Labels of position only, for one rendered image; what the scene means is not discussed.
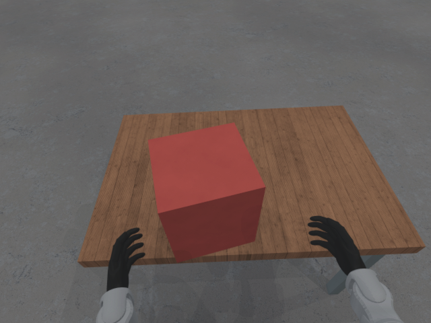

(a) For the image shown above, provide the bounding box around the robot right forearm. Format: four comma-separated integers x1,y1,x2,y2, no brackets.
345,268,404,323

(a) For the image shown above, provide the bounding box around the robot left forearm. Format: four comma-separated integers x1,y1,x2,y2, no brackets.
96,287,138,323

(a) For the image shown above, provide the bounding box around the carton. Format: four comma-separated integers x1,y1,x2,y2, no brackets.
148,122,265,263

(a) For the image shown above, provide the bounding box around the table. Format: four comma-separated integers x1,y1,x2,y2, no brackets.
77,106,426,295

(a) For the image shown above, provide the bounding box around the robot left hand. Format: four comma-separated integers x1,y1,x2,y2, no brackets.
106,227,145,292

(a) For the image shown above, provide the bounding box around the robot right hand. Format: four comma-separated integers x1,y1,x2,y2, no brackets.
308,216,366,276

